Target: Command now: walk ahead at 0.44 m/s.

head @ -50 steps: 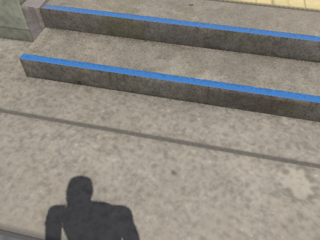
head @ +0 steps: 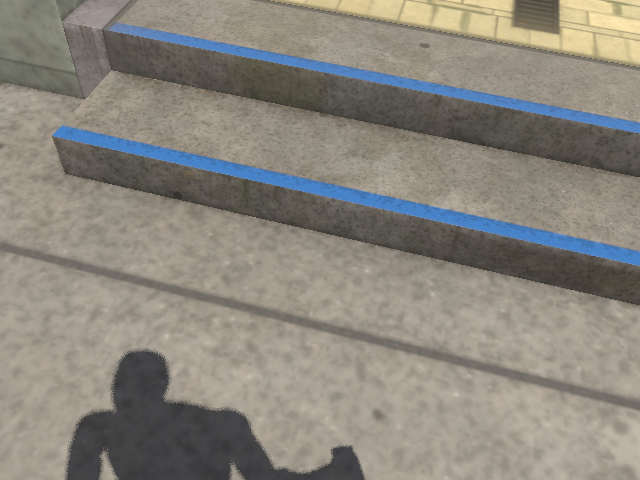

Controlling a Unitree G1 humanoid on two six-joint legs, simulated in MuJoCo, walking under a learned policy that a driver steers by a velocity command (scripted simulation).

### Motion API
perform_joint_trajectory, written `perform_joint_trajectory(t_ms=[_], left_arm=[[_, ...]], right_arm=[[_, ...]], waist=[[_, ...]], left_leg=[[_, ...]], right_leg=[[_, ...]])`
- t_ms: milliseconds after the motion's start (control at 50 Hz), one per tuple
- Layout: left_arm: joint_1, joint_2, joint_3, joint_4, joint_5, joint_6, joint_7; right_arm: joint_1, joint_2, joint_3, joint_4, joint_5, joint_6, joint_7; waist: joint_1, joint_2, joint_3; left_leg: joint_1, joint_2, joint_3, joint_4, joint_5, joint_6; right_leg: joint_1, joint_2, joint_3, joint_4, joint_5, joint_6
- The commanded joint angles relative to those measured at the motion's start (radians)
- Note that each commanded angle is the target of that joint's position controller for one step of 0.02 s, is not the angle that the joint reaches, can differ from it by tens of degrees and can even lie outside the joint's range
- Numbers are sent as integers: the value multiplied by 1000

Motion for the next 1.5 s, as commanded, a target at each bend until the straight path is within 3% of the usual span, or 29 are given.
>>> perform_joint_trajectory(t_ms=[20, 40, 60, 100, 140, 180, 260, 520, 560, 600, 620, 640, 660, 680, 720, 800, 820, 840, 920, 1020, 1060, 1100, 1120, 1140, 1160, 1200, 1240, 1320, 1500], left_arm=[[-134, 3, -17, -124, 38, -23, -1], [35, -92, -26, -133, -12, -54, -5], [0, -29, -17, -150, -51, -71, -11], [-190, 47, -2, -199, -23, -61, -6], [-147, 86, 23, -184, -8, -31, -7], [-170, 110, 38, -179, -7, -16, -9], [-351, 78, 38, -236, 9, -20, -15], [-720, 62, 20, -366, -10, -54, -81], [-638, 101, 36, -354, -8, -60, -83], [-311, 195, 82, -265, -10, -58, -68], [-107, 290, 104, -225, 8, -49, -52], [-86, 295, 99, -207, 27, -48, -63], [-134, 198, 76, -207, 16, -48, -62], [-240, 155, 62, -226, 8, -49, -58], [-363, 108, 45, -245, 17, -53, -69], [-331, 114, 43, -197, 22, -59, -66], [-230, 130, 49, -151, 42, -54, -53], [-206, 128, 48, -137, 44, -52, -49], [-194, 133, 49, -144, 32, -48, -53], [-126, 155, 58, -116, 39, -40, -41], [-133, 160, 60, -109, 43, -34, -33], [-135, 136, 52, -104, 45, -26, -32], [-130, 93, 35, -133, 37, -27, -28], [-4, 8, 20, -135, -3, -26, -28], [-60, 121, 44, -117, 29, -16, -20], [-150, 80, 40, -122, 30, -12, -25], [-156, 59, 38, -113, 47, 12, -26], [-158, 28, 31, -91, 51, 39, -29], [-278, 22, 7, -69, 37, 47, 5]], right_arm=[[549, -215, -67, 145, -16, 32, -21], [519, -221, -43, 126, -45, 8, -5], [380, -174, -29, 114, -29, -11, 16], [172, -115, -10, 77, -32, -24, 35], [136, -74, 0, 86, -51, -18, 31], [210, -30, 13, 124, -42, -18, 16], [315, -82, 2, 149, -46, -10, -12], [438, -118, -18, 169, -29, 36, -41], [406, -145, -25, 156, -33, 40, -42], [346, -150, -22, 130, -43, 46, -37], [342, -113, -5, 95, -61, 37, -34], [487, 44, 33, 111, -38, 10, -17], [389, -80, 7, 105, -7, -17, -15], [277, -132, -8, 64, 13, -29, -15], [208, -124, -22, 49, -8, -21, -32], [237, -59, -23, 40, -18, 26, -35], [208, -31, -6, 20, -111, 49, -1], [166, -17, -6, 3, -113, 59, 12], [3, -34, 6, -44, -70, 60, 22], [-116, -71, -2, -91, -64, 48, 13], [-70, -83, -11, -85, -67, 38, 8], [164, -108, -31, -1, -84, 18, -7], [346, -177, -48, 31, -108, 5, -20], [385, -282, -79, 52, -100, 12, -21], [317, -206, -65, 37, -62, 22, -16], [190, -95, -32, 22, -58, 12, -8], [160, -44, -14, 37, -52, 6, -17], [176, -71, -5, 74, -49, -3, -30], [202, -51, 16, 147, -51, 35, -42]], waist=[[-247, 361, -36], [-132, 532, -122], [-75, 332, -11], [-49, 62, 86], [3, 138, 57], [-3, 116, 71], [-39, 47, 82], [-118, 100, 149], [-60, 144, 74], [103, 172, -122], [150, 17, -295], [54, -249, -438], [85, -140, -331], [58, -98, -173], [-17, 31, -55], [-78, -21, 9], [-84, 18, 64], [-79, -7, 80], [-34, -47, 76], [1, -40, 88], [-24, -46, 76], [-113, 14, -43], [-171, 122, -172], [-117, 377, -233], [-95, 184, -178], [-49, 65, -55], [-12, 98, -26], [21, 112, -47], [-15, 122, -3]], left_leg=[[593, 160, -334, -250, -161, 79], [626, 340, -960, -616, -280, 228], [534, 379, -1013, -677, -454, 238], [297, 295, -617, -573, -212, 174], [228, 181, -370, -582, -66, 140], [259, 125, -254, -611, 72, 138], [411, 169, -224, -641, 224, 166], [665, 198, -99, -568, 445, 144], [674, 194, -84, -452, 780, 124], [532, 129, -38, -89, 963, 78], [267, 47, 0, 267, 546, 46], [-96, -137, -112, 567, -273, 3], [-192, -75, -205, 660, -262, 33], [-226, -21, -157, 640, -161, 45], [-121, 61, -114, 536, -23, 34], [-69, 106, -95, 411, 39, 10], [-57, 85, -20, 349, 74, 0], [-71, 88, -8, 284, 125, -6], [-21, 64, 27, 1, 276, -12], [-24, 36, 20, -164, 211, 13], [40, 13, 25, -214, 127, 38], [338, -36, 45, -318, 113, 76], [578, 163, -163, -330, 139, 126], [793, 396, -576, -435, 255, 263], [715, 357, -551, -443, 396, 248], [532, 280, -294, -439, 693, 212], [433, 213, -155, -464, 823, 164], [386, 172, -38, -466, 987, 163], [333, 169, -58, -421, 577, 148]], right_leg=[[-589, 98, -65, 702, 38, -57], [-721, 196, 102, 989, -75, -87], [-819, 124, 106, 1066, 44, -116], [-759, -7, 55, 974, 263, -153], [-635, -56, 44, 821, 330, -155], [-637, -52, 5, 748, 365, -154], [-820, -63, -3, 549, 479, -118], [-772, 22, -94, 39, 516, -125], [-594, 80, -134, 25, 450, -158], [-138, 96, -124, 22, 476, -223], [209, -143, 163, 43, 465, -294], [490, -350, 669, -109, 279, -453], [395, -298, 647, -177, 236, -391], [222, -265, 460, -201, 326, -343], [-67, -186, 245, -268, 511, -304], [-221, -131, 98, -359, 581, -309], [-286, -116, 46, -367, 624, -293], [-290, -97, 11, -368, 640, -284], [-245, -70, -31, -377, 581, -253], [-43, -146, 11, -330, 577, -242], [7, -162, 15, -255, 665, -227], [-35, -83, -52, 43, 812, -195], [-193, -21, -105, 328, 592, -165], [-541, 164, -170, 648, 17, -122], [-595, 106, -46, 715, -16, -133], [-555, 44, -27, 676, 94, -129], [-477, 23, -41, 600, 133, -110], [-403, 50, -71, 473, 217, -82], [-218, 54, -101, 42, 316, -100]])
Velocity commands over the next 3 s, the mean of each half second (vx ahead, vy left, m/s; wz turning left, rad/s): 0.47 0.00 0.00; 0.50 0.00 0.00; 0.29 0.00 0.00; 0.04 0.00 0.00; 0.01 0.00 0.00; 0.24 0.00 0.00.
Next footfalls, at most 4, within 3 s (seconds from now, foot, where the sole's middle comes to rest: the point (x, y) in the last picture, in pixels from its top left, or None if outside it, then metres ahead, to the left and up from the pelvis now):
0.02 left None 0.13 0.12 -0.75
0.60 right None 0.49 -0.09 -0.75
1.10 left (276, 372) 0.74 0.12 -0.75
1.54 right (359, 352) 0.81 -0.07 -0.75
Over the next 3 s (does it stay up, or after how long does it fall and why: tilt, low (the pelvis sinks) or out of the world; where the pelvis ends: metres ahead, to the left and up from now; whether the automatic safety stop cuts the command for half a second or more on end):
stays up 0.82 -0.01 0.03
